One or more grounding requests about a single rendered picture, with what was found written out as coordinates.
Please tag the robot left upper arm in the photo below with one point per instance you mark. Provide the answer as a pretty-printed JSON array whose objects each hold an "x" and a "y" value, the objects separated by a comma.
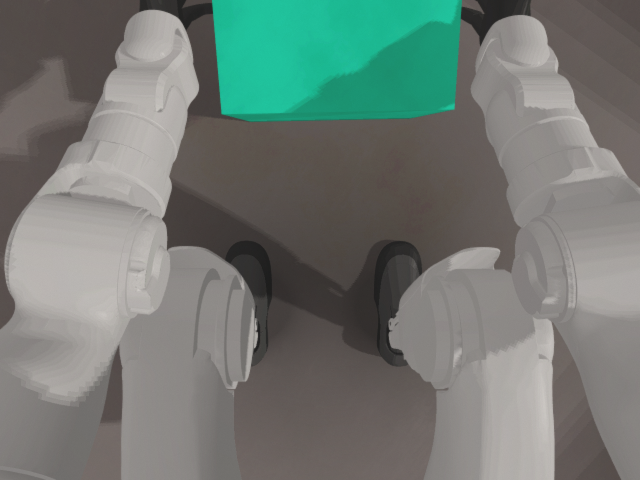
[{"x": 79, "y": 270}]

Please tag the left robot shin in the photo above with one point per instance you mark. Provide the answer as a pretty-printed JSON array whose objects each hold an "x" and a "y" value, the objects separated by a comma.
[{"x": 183, "y": 257}]

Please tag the carton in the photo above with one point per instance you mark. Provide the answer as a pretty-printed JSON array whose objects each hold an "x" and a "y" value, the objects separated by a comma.
[{"x": 310, "y": 60}]

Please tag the robot left hand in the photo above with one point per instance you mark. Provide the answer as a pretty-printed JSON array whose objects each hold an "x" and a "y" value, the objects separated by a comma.
[{"x": 186, "y": 15}]

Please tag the left robot foot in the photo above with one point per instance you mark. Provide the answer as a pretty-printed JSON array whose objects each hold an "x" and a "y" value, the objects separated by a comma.
[{"x": 252, "y": 262}]

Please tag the robot right hand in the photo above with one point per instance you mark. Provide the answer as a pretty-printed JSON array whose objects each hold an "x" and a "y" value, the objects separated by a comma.
[{"x": 494, "y": 10}]

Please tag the right robot forearm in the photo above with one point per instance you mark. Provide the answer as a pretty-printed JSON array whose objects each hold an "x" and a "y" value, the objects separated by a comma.
[{"x": 542, "y": 142}]

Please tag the robot right upper arm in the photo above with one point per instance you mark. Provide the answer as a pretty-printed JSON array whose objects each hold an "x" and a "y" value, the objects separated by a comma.
[{"x": 580, "y": 269}]

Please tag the left robot forearm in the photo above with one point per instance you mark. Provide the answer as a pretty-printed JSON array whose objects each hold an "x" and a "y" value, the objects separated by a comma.
[{"x": 134, "y": 134}]

